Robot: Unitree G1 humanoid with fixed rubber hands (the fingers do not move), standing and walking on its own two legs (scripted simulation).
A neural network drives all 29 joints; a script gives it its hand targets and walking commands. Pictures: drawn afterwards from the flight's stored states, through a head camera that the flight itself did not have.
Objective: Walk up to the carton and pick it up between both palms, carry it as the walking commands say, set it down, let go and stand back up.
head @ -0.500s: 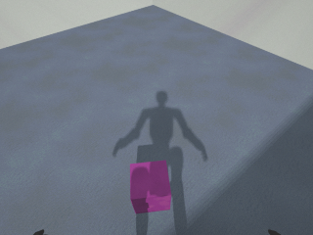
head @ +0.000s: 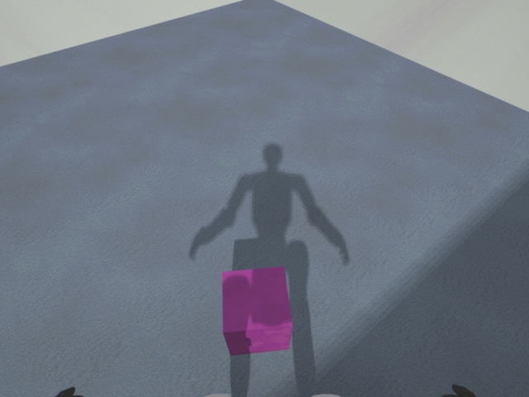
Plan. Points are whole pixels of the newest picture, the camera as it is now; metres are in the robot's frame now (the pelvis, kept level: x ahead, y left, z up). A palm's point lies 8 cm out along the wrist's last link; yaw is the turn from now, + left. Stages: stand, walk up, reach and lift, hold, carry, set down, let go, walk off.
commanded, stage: walk up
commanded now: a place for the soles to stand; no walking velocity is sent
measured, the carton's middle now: (256, 311) +0.47 +0.03 -0.62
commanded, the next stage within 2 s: reach and lift in 0.16 s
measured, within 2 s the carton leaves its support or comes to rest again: neither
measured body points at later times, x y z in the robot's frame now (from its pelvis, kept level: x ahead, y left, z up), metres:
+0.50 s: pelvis -0.01 +0.01 -0.01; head +0.08 +0.00 +0.43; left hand +0.15 +0.32 -0.10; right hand +0.16 -0.30 -0.10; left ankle +0.03 +0.10 -0.71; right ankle +0.01 -0.12 -0.71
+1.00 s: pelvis -0.02 +0.00 -0.04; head +0.15 +0.01 +0.38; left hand +0.26 +0.30 -0.13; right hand +0.27 -0.25 -0.14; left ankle +0.03 +0.10 -0.71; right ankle +0.01 -0.12 -0.71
